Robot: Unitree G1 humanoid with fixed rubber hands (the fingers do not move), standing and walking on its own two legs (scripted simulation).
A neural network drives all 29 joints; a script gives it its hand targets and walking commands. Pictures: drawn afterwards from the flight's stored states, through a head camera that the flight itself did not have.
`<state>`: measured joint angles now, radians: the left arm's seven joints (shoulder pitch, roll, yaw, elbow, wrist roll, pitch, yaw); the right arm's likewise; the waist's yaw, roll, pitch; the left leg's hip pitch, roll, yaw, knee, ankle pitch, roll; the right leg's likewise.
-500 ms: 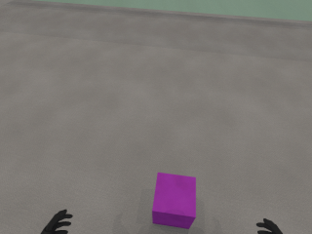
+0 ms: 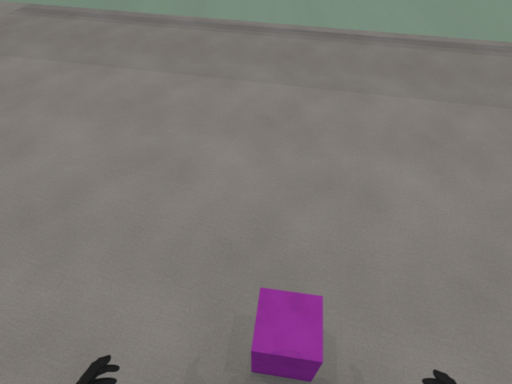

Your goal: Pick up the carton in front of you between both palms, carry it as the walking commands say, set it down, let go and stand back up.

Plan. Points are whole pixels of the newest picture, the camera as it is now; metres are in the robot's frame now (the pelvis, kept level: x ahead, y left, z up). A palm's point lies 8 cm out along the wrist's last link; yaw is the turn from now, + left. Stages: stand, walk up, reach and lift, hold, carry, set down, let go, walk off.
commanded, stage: stand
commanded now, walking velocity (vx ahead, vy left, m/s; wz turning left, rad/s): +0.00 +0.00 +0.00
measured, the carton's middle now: (286, 335) +0.41 -0.08 -0.65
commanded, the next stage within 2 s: none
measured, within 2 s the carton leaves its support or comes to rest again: neither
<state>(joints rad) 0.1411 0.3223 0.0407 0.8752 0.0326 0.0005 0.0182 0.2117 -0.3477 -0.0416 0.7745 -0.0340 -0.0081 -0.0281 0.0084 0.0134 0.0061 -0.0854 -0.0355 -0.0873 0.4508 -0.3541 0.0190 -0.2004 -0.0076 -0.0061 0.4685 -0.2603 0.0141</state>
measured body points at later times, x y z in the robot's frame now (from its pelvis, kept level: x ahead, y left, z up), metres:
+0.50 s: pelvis -0.02 -0.01 +0.01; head -0.03 -0.01 +0.46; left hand +0.09 +0.29 -0.11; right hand +0.08 -0.32 -0.10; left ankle -0.07 +0.11 -0.74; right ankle -0.01 -0.13 -0.74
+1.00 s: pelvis -0.03 -0.02 +0.01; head -0.03 -0.02 +0.46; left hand +0.07 +0.30 -0.11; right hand +0.06 -0.33 -0.11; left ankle -0.07 +0.11 -0.74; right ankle -0.01 -0.13 -0.74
